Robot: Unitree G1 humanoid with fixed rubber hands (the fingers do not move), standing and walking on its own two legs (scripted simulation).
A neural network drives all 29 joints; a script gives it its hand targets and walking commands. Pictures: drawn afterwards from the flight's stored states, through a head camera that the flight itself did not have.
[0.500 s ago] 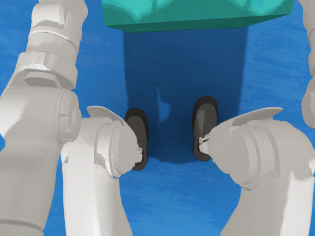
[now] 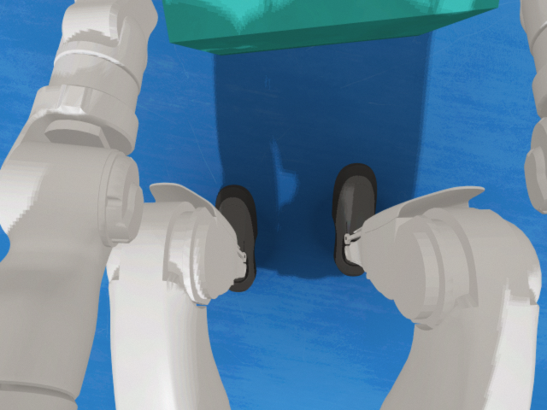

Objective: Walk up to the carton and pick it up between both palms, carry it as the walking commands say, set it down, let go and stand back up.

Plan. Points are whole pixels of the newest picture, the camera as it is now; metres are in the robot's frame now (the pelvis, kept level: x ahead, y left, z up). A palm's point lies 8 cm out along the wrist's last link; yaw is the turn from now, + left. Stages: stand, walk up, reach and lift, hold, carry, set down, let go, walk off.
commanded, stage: reach and lift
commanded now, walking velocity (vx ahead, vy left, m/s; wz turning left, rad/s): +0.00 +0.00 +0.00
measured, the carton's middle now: out of the picture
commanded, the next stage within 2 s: none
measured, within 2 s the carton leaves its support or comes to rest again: leaves its support in 0.50 s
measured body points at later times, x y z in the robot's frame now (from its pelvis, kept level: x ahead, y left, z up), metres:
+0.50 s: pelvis +0.00 +0.00 -0.01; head +0.38 -0.03 +0.23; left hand +0.57 +0.16 -0.18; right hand +0.57 -0.23 -0.18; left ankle +0.11 +0.11 -0.32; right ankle +0.14 -0.10 -0.32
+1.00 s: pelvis +0.00 +0.00 +0.02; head +0.35 -0.02 +0.30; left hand +0.57 +0.16 -0.10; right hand +0.58 -0.23 -0.10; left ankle +0.11 +0.11 -0.32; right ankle +0.14 -0.10 -0.32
